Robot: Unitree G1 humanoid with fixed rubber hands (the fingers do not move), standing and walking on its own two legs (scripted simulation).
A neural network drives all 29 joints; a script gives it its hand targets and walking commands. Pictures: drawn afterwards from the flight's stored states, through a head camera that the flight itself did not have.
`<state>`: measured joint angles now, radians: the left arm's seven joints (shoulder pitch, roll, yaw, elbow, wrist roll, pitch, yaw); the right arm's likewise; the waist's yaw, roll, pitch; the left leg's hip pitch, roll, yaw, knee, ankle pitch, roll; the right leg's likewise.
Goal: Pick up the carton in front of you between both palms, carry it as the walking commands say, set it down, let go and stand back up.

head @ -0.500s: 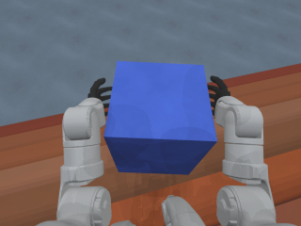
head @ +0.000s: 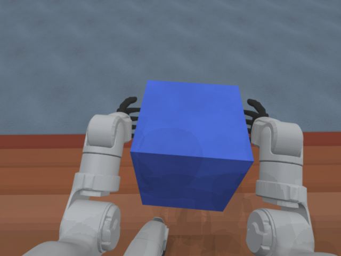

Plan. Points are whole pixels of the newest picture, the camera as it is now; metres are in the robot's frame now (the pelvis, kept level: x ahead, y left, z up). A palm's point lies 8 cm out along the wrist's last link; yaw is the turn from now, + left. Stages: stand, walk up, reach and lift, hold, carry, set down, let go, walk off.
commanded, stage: carry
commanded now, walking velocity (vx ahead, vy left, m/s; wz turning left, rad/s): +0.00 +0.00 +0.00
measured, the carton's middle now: (187, 149) +0.34 +0.03 +0.03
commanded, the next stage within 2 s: none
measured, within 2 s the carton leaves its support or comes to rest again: neither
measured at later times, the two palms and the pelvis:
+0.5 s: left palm (164, 78) +0.76 +0.17 -0.11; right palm (237, 80) +0.78 -0.13 -0.10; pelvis +0.42 +0.02 -0.24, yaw +0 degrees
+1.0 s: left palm (183, 69) +1.18 +0.13 -0.39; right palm (230, 79) +1.14 -0.17 -0.39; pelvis +0.82 +0.04 -0.46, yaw +1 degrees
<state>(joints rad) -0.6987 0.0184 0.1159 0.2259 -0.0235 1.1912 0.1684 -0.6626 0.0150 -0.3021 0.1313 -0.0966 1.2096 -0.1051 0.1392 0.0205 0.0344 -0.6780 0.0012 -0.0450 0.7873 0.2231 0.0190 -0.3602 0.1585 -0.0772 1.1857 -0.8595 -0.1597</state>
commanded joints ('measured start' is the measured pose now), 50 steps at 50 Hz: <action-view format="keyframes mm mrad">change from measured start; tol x64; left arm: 1 -740 -1245 -578 -220 -476 -73 -288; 50 -429 -936 -365 -143 -122 -216 -254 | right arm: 1 -640 1054 646 -65 368 -52 180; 50 -721 1225 918 -39 657 -225 242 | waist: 1 -27 -146 -394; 50 -233 19 -482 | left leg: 1 390 -62 153 -310 181 2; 5 1207 249 -299 -46 522 264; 22 198 40 27 737 107 30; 24 -152 -197 105 1305 -969 -16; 38 375 -116 192 -191 207 8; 43 1127 184 -358 -67 445 289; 50 580 238 -558 -48 203 257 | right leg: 1 55 -128 178 -85 818 -23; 3 -97 -189 91 376 1232 79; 5 -662 -34 88 869 85 139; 16 -625 -124 44 -267 1050 109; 25 762 -423 491 -489 1420 -144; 41 -205 -136 20 503 1144 149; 42 -399 -3 -62 871 318 171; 50 -406 -166 140 129 663 122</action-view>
